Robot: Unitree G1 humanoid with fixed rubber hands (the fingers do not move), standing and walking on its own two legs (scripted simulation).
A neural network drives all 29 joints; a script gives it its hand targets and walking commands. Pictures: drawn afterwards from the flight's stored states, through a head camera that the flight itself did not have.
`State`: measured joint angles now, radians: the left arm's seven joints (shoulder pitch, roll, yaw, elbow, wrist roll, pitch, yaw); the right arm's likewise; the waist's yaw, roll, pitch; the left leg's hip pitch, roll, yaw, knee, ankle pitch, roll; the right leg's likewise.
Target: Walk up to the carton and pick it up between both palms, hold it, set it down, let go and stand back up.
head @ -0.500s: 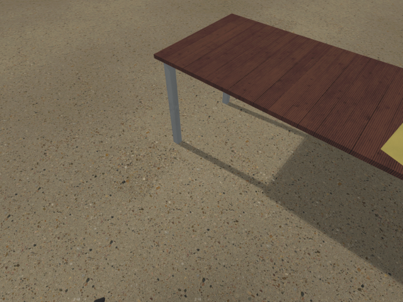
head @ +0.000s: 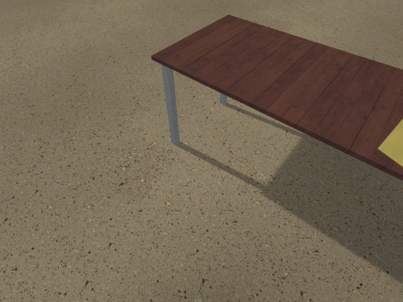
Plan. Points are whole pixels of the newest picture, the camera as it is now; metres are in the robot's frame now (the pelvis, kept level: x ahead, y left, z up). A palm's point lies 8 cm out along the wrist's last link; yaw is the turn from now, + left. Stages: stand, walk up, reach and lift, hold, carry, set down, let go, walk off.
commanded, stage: stand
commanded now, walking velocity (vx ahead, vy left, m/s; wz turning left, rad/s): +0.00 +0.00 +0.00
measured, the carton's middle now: out of the picture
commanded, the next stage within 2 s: walk up in 0.22 s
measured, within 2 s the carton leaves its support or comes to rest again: neither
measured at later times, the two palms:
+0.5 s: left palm out of the picture +0.04 +0.25 -0.13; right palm out of the picture +0.04 -0.25 -0.12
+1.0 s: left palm (166, 261) +0.22 +0.10 -0.12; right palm out of the picture +0.03 -0.41 -0.13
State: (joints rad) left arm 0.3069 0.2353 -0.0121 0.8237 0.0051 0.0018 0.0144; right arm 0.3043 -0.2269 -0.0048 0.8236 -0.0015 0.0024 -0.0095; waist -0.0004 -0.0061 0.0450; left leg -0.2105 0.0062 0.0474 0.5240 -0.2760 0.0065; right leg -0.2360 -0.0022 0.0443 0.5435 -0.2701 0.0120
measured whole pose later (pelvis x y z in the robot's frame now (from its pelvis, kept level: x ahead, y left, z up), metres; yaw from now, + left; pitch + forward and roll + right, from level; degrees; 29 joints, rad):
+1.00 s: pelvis +0.07 -0.13 -0.02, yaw -25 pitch -5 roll +0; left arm 0.32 0.27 0.04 0.78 0.04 0.02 -0.03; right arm 0.31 -0.29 -0.06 0.74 -0.02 -0.02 0.01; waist 0.04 0.05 0.12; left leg -0.43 0.10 0.08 1.07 -0.52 0.02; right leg -0.32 0.03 -0.01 0.70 -0.31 -0.05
